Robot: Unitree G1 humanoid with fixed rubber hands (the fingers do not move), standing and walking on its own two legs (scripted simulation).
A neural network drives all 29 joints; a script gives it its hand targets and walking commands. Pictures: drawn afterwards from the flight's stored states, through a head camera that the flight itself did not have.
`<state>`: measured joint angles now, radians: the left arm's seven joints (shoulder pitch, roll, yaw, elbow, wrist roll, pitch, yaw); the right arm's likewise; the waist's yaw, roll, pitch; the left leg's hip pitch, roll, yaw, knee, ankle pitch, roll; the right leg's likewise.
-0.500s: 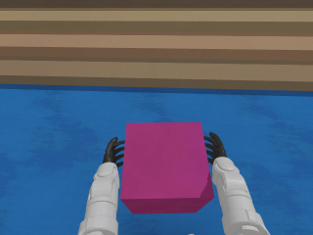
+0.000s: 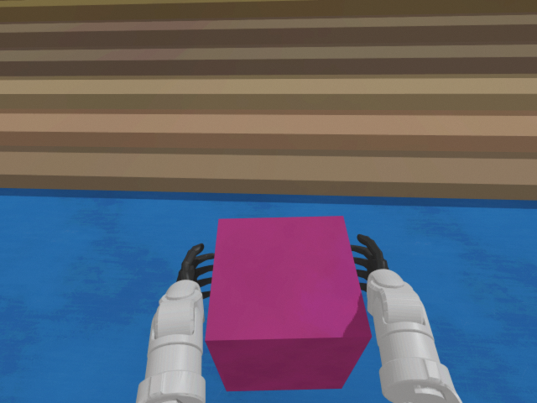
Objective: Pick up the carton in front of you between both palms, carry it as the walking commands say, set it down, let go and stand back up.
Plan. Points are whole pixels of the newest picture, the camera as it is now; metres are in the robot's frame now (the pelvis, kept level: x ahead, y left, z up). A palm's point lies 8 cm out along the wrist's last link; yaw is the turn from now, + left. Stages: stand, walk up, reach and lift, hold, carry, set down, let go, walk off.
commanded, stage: reach and lift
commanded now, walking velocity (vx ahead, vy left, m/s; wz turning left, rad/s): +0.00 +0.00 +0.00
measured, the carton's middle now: (282, 307) +0.29 +0.00 -0.05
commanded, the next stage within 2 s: hold in 0.74 s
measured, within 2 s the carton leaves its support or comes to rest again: neither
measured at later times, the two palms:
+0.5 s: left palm (188, 280) +0.30 +0.15 +0.04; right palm (376, 269) +0.31 -0.15 +0.04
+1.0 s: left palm (185, 276) +0.30 +0.15 +0.06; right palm (381, 265) +0.30 -0.15 +0.06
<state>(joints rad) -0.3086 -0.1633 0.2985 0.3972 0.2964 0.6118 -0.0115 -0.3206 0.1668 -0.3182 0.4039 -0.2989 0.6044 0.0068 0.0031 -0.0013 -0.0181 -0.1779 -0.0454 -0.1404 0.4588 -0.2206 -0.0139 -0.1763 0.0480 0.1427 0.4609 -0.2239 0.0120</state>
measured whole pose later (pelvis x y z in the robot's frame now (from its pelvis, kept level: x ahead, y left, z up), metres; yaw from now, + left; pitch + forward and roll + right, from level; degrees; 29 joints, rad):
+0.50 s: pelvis +0.01 +0.00 +0.01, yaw +0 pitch -4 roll +0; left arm -0.27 -0.15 0.25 0.32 0.28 0.66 -0.01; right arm -0.28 0.16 -0.26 0.32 -0.29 0.65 0.01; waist 0.00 0.00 -0.01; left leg -0.10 -0.04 -0.13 0.38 -0.20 -0.01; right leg -0.10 0.04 0.14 0.38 -0.21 0.01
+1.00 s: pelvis +0.01 +0.00 +0.01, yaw +0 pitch -7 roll +0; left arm -0.26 -0.15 0.22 0.24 0.28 0.76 -0.01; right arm -0.28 0.16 -0.24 0.25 -0.28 0.75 0.01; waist 0.00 0.00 -0.01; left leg -0.03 -0.04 -0.13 0.34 -0.19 -0.01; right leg -0.03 0.04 0.14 0.34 -0.19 0.01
